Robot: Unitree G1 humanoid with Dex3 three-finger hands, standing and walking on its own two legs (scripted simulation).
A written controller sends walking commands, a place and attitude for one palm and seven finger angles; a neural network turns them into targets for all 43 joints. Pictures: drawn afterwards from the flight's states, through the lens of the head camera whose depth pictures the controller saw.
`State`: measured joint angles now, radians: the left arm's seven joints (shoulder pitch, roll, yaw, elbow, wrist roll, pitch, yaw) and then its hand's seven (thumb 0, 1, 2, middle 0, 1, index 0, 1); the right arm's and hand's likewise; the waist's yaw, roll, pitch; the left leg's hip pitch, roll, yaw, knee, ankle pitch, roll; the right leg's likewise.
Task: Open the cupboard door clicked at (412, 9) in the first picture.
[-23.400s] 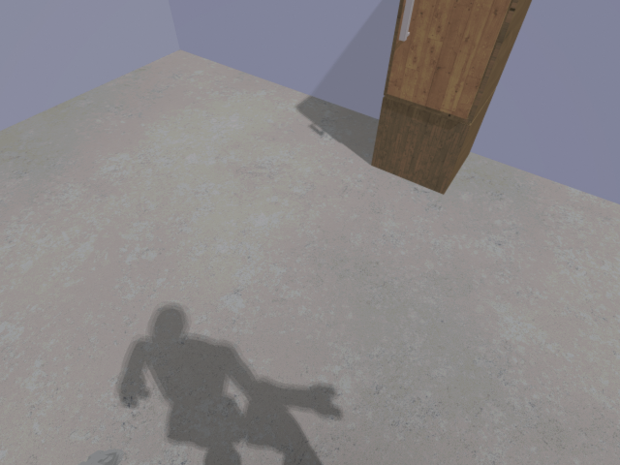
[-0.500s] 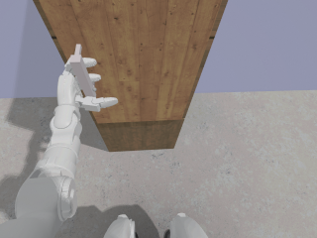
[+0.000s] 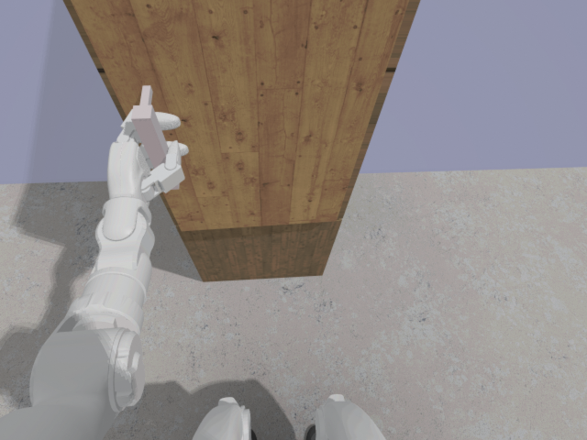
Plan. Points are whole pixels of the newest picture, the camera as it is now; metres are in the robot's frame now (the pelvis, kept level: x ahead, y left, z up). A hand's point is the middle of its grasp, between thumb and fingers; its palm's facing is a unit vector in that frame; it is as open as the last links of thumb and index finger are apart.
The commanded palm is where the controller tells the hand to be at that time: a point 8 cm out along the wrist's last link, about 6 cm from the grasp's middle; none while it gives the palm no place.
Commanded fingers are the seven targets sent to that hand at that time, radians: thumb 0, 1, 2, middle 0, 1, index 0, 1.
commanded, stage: pull the door open along its arc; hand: left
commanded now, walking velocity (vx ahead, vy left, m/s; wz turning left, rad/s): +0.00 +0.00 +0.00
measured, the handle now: (160, 141) +0.52 +0.17 +0.05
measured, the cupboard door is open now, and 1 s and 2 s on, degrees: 2 39 43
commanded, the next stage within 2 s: open thumb and fingers to let go in 1.16 s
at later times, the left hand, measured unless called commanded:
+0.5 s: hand (187, 227) +0.38 +0.12 +0.06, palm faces -0.03 -1.00 +0.00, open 6.1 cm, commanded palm +0.32 +0.19 +0.06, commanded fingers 0.00 0.90 0.90 -0.40 -1.35 -0.40 -1.35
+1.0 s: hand (256, 287) +0.29 +0.03 +0.06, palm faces +0.37 -0.93 -0.04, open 6.2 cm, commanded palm +0.22 +0.07 +0.06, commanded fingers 0.00 0.90 0.90 -0.40 -1.35 -0.40 -1.35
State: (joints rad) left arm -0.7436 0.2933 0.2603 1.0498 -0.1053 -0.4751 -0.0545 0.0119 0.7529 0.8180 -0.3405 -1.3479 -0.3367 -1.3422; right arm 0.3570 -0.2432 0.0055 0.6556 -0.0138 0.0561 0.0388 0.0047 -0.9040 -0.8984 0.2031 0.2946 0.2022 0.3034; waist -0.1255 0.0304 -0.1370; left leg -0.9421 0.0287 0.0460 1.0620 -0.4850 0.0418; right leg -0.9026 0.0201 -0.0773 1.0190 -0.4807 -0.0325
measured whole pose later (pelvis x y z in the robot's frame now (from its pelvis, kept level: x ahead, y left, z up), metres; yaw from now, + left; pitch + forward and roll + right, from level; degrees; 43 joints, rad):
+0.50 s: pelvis +0.02 -0.01 +0.02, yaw -2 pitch +17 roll -1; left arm -0.19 0.17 0.14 0.47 -0.16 -0.41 -0.08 0.01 0.69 0.71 -0.33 -1.34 -0.34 -1.34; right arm 0.33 -0.23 0.00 0.54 0.02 0.06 0.04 0.01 -0.90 -0.90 0.20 0.29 0.20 0.30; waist -0.08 0.02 -0.15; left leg -0.78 0.03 0.09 0.95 -0.47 0.03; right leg -0.77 0.03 -0.03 0.94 -0.47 -0.04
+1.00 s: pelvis +0.02 -0.05 +0.02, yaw +3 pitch +13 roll +2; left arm 0.19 -0.09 -0.22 0.10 0.09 -0.25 0.54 0.03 0.68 0.73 -0.30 -1.27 -0.33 -1.32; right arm 0.21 -0.16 0.03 0.52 -0.06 0.00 0.03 0.01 -0.90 -0.90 0.20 0.29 0.20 0.30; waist -0.02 0.02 -0.17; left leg -0.71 0.02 0.01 0.96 -0.47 -0.03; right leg -0.69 0.02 -0.11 0.98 -0.53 -0.10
